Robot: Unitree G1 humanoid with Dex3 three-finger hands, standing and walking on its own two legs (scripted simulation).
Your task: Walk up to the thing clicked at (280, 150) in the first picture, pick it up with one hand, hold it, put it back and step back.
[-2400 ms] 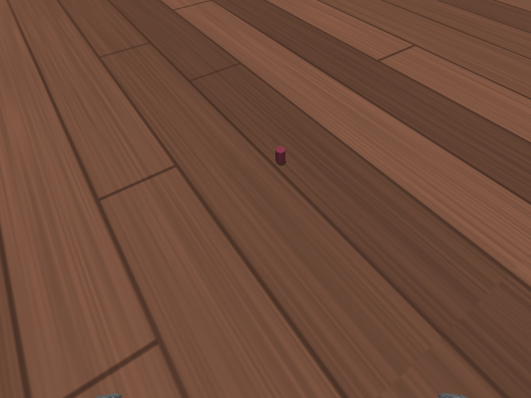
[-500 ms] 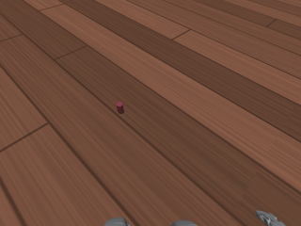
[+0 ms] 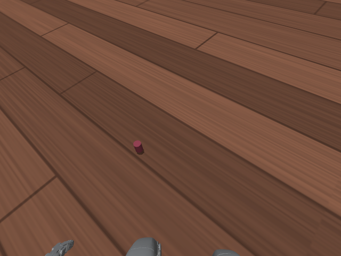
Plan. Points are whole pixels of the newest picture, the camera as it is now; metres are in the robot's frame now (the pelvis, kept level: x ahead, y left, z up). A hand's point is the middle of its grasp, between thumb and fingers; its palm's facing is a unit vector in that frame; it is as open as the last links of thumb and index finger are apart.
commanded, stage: walk up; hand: left
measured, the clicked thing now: (138, 146) +0.86 +0.31 -0.73
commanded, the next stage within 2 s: none
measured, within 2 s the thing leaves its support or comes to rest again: neither
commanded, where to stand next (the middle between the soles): +0.49 +0.06 m, yaw +2 degrees
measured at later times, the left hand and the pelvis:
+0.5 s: hand (75, 210) +0.25 +0.32 -0.14, palm faces -0.07 -0.94 -0.34, open 7.4 cm; pelvis +0.19 +0.05 +0.01, yaw +0 degrees
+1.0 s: hand (83, 171) +0.38 +0.33 -0.14, palm faces +0.00 -0.92 -0.39, open 7.4 cm; pelvis +0.35 +0.05 -0.01, yaw +2 degrees
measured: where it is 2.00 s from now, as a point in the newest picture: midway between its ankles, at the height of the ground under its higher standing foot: (175, 205)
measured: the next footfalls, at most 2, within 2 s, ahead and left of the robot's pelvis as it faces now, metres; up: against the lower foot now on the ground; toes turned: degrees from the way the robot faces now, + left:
left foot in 0.20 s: +0.23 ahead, +0.16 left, +0.00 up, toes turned +6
right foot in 0.64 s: +0.39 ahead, -0.09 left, +0.00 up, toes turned -3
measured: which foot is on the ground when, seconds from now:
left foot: up 0.00-0.18, down 0.20-0.66, up 0.68-1.00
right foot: down 0.00-0.24, up 0.26-0.62, down 0.64-1.00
